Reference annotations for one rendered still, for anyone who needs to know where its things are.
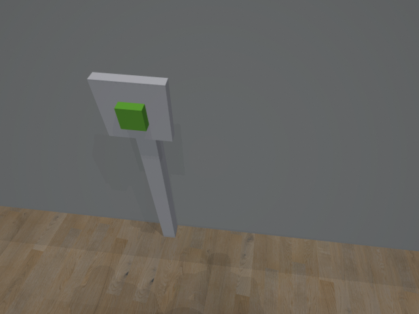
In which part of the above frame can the panel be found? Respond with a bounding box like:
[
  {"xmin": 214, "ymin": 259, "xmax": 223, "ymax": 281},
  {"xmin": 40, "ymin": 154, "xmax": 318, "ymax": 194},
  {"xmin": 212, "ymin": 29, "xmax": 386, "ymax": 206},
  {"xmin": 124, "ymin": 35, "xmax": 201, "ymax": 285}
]
[{"xmin": 87, "ymin": 72, "xmax": 177, "ymax": 237}]

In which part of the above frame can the button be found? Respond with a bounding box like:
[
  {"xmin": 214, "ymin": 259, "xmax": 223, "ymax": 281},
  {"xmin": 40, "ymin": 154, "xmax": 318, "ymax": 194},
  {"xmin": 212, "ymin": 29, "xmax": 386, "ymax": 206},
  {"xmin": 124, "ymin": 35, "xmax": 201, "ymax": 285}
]
[{"xmin": 114, "ymin": 102, "xmax": 149, "ymax": 131}]

